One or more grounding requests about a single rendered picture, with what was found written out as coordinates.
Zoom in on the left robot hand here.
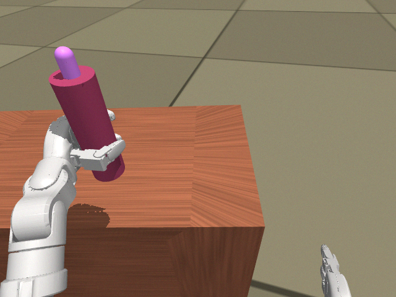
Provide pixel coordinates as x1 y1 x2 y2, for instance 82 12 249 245
43 110 126 172

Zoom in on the left robot arm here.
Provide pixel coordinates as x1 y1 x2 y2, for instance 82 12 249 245
0 157 77 297

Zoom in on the bottle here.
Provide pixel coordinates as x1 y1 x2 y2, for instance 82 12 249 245
49 46 125 182

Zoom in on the right robot hand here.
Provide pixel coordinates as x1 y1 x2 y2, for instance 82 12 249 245
321 244 351 297

